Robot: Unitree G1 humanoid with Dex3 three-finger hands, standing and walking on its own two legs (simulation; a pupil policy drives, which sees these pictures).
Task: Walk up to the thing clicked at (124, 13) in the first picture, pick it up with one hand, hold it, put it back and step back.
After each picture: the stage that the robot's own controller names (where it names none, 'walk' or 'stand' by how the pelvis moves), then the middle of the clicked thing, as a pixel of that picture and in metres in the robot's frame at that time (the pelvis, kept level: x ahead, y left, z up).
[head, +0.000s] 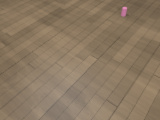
stand; (124, 11) +2.06 -0.53 -0.72
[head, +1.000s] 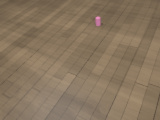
walk; (98, 21) +1.98 -0.01 -0.70
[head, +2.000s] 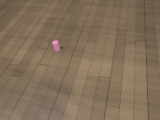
walk; (56, 46) +1.32 +0.42 -0.72
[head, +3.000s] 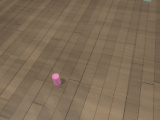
walk; (56, 79) +0.86 +0.36 -0.72
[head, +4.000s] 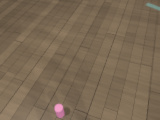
walk; (59, 110) +0.53 +0.25 -0.69
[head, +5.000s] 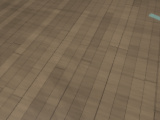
stand; out of the picture +0.40 +0.23 -0.71
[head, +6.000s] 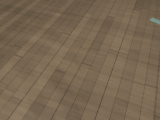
stand; out of the picture +0.39 +0.23 -0.72
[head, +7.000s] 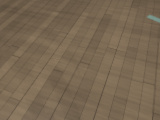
stand; out of the picture +0.39 +0.24 -0.73
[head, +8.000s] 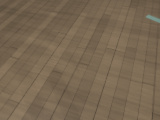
stand; out of the picture +0.37 +0.25 -0.73
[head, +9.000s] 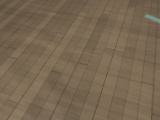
go down; out of the picture +0.37 +0.25 -0.73
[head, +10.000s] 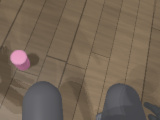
go down; (21, 60) +0.44 +0.28 -0.34
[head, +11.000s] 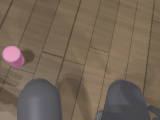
approach; (14, 57) +0.43 +0.30 -0.30
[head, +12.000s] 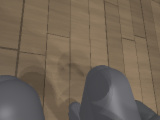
close in; out of the picture +0.40 +0.34 -0.22
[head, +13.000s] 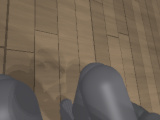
close; out of the picture +0.40 +0.33 -0.22
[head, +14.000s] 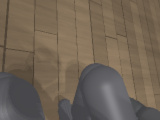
lift; out of the picture +0.38 +0.32 -0.22
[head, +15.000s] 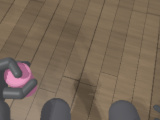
lift; (22, 81) +0.33 +0.23 -0.02
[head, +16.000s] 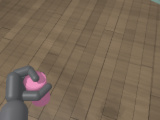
hold; (38, 89) +0.33 +0.19 +0.00
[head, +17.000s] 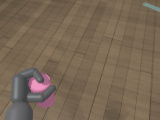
hold; (42, 91) +0.33 +0.17 +0.00
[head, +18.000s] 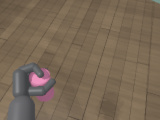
crouch; (42, 85) +0.36 +0.17 -0.02
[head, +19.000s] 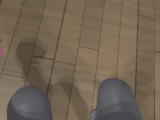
lower; out of the picture +0.46 +0.29 -0.11
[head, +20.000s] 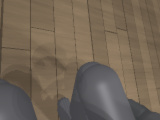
lower; out of the picture +0.40 +0.34 -0.22
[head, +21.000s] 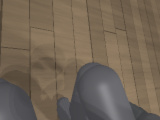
lower; out of the picture +0.40 +0.34 -0.22
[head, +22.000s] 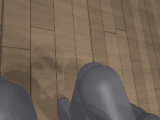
lower; out of the picture +0.40 +0.34 -0.22
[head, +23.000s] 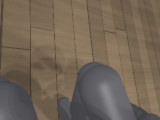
lower; out of the picture +0.40 +0.34 -0.22
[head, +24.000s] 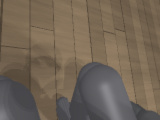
open; out of the picture +0.39 +0.32 -0.22
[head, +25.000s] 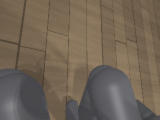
stand; out of the picture +0.39 +0.32 -0.23
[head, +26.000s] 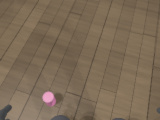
stand; (49, 99) +0.41 +0.24 -0.54
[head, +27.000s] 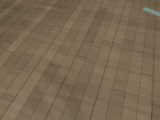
stand; out of the picture +0.38 +0.22 -0.67
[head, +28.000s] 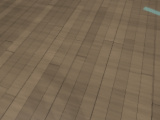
stand; out of the picture +0.38 +0.22 -0.67
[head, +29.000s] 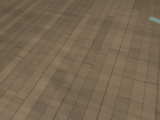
stand; out of the picture +0.39 +0.21 -0.72
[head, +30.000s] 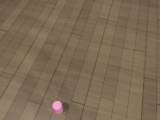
walk; (57, 107) +0.45 +0.20 -0.70
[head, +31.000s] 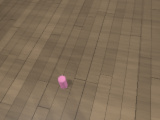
walk; (62, 82) +0.73 +0.28 -0.70
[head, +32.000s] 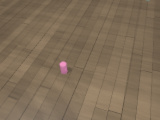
stand; (63, 67) +1.02 +0.27 -0.70
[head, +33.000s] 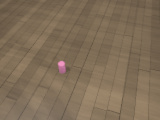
stand; (61, 67) +1.01 +0.26 -0.72
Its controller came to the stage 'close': yes
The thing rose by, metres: 0.71
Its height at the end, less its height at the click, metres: +0.00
